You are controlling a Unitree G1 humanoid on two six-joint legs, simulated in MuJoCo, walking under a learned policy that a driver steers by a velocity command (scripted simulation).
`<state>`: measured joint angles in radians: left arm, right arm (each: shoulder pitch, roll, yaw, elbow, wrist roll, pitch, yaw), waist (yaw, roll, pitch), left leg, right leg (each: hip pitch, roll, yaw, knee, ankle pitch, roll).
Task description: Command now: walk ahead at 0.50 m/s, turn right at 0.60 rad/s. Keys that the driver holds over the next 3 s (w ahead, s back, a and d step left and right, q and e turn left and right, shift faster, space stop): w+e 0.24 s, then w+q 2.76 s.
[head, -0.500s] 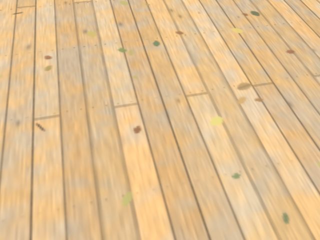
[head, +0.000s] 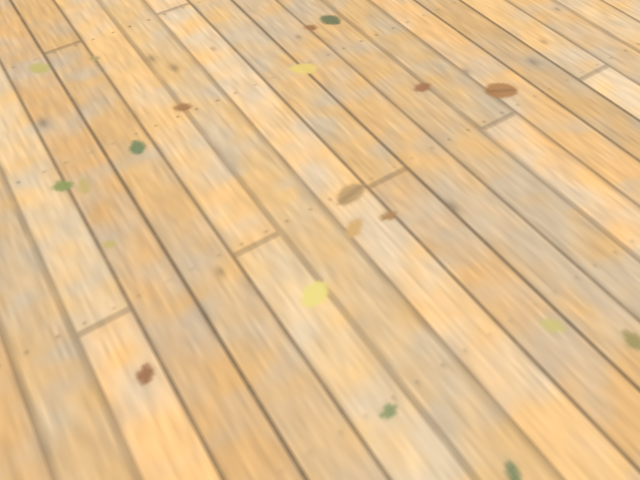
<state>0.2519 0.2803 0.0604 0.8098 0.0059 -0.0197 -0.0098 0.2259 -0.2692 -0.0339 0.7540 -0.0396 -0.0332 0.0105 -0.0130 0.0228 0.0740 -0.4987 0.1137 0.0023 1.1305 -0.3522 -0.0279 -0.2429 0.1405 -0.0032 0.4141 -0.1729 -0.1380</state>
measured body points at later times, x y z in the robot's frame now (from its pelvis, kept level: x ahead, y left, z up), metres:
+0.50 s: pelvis +0.29 +0.04 +0.00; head +0.32 +0.05 +0.45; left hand +0.38 +0.31 -0.14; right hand +0.37 -0.24 -0.11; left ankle +0.35 +0.11 -0.74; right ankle +0.16 -0.05 -0.65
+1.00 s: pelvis +0.55 -0.02 +0.00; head +0.57 -0.03 +0.45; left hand +0.68 +0.25 -0.09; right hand +0.62 -0.30 -0.13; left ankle +0.45 +0.09 -0.66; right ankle +0.60 -0.11 -0.74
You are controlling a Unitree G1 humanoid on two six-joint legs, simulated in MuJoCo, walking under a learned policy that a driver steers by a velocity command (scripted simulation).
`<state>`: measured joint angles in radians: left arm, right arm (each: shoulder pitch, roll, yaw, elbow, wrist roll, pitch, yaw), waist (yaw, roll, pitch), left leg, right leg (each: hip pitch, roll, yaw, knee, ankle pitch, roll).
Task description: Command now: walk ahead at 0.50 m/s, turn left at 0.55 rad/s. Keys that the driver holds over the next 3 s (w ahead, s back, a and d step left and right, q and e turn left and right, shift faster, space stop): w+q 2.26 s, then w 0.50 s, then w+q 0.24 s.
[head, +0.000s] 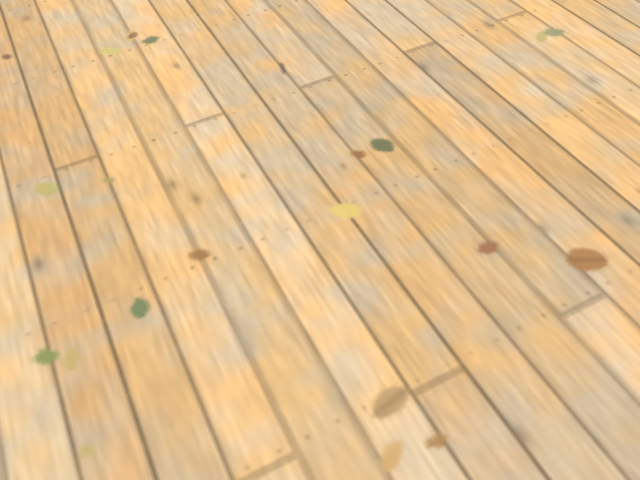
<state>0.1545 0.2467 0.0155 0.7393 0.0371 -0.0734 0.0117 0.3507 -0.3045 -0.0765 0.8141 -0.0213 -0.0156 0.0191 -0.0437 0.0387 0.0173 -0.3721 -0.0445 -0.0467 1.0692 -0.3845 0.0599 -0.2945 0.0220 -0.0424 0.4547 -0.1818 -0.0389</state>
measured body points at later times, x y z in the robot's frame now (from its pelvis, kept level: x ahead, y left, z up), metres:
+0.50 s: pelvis +0.25 +0.07 -0.02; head +0.28 +0.09 +0.43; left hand +0.20 +0.34 -0.15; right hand +0.49 -0.13 -0.12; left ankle +0.29 +0.13 -0.74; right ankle +0.14 -0.10 -0.64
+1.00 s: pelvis +0.52 +0.14 -0.01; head +0.55 +0.14 +0.44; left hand +0.54 +0.45 -0.09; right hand +0.70 -0.10 -0.14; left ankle +0.33 +0.14 -0.67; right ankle +0.64 +0.09 -0.74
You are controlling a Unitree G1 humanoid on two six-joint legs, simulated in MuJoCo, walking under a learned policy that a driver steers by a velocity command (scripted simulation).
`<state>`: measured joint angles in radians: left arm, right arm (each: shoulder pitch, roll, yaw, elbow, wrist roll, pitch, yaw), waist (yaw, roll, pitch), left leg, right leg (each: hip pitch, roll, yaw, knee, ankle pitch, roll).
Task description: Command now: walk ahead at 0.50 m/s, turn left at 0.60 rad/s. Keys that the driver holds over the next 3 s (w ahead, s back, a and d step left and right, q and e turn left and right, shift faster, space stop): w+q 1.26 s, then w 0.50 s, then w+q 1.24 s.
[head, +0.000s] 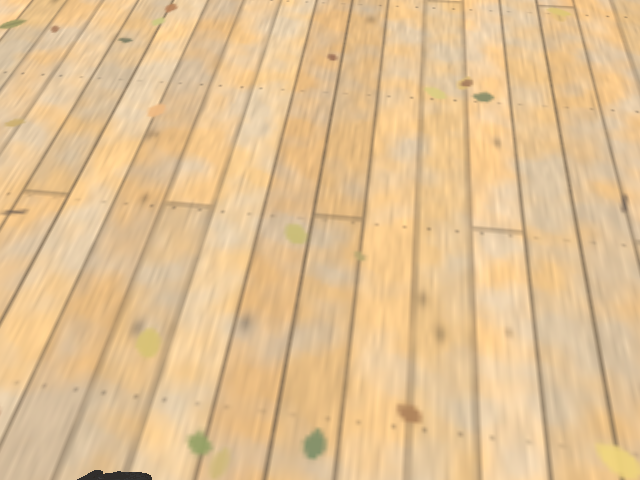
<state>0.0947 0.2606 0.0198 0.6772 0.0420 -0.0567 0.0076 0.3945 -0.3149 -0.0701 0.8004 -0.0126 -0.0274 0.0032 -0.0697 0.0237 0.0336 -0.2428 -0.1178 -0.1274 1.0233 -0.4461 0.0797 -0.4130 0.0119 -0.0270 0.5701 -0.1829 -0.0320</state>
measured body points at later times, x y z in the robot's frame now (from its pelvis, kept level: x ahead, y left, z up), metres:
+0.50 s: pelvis +0.25 +0.06 -0.01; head +0.29 +0.09 +0.44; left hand +0.17 +0.32 -0.15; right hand +0.52 -0.11 -0.09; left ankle +0.31 +0.14 -0.73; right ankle +0.11 -0.11 -0.65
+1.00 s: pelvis +0.53 +0.15 -0.01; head +0.56 +0.16 +0.44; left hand +0.58 +0.47 -0.08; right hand +0.68 -0.11 -0.13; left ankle +0.32 +0.14 -0.70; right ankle +0.67 +0.12 -0.73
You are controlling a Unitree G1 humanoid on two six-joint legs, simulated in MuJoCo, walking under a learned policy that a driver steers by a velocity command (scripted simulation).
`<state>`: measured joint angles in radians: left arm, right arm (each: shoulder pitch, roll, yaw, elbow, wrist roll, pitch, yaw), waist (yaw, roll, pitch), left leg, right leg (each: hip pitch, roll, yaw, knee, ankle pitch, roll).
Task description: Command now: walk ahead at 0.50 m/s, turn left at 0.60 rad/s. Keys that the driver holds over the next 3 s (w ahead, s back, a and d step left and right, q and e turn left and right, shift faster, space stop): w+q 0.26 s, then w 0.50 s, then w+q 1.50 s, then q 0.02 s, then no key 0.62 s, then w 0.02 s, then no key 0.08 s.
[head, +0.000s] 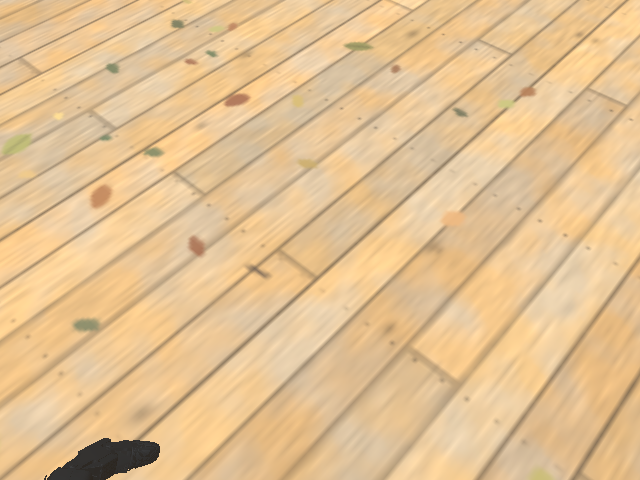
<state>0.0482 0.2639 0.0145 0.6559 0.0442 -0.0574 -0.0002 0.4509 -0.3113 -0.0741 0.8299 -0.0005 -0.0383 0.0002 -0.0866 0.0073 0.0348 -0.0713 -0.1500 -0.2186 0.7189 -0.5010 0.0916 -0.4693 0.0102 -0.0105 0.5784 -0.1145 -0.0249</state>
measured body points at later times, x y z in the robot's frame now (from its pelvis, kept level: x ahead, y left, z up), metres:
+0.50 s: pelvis +0.26 +0.04 +0.00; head +0.30 +0.06 +0.45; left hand +0.15 +0.27 -0.14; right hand +0.54 -0.12 -0.08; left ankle +0.34 +0.13 -0.72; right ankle +0.11 -0.11 -0.70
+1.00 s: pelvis +0.53 +0.09 +0.01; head +0.56 +0.10 +0.46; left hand +0.66 +0.38 -0.08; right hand +0.54 -0.18 -0.13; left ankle +0.34 +0.13 -0.72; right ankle +0.68 +0.04 -0.72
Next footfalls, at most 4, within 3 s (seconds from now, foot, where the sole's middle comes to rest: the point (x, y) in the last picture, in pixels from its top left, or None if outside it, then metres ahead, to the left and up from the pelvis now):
0.48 left None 0.38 0.14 -0.76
1.00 right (289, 364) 0.72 0.05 -0.76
1.54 left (152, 324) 0.86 0.36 -0.76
2.10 right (107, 219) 1.20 0.51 -0.76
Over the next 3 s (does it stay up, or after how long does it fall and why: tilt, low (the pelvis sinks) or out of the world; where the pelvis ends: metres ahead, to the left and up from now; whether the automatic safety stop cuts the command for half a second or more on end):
stays up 1.13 0.67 0.02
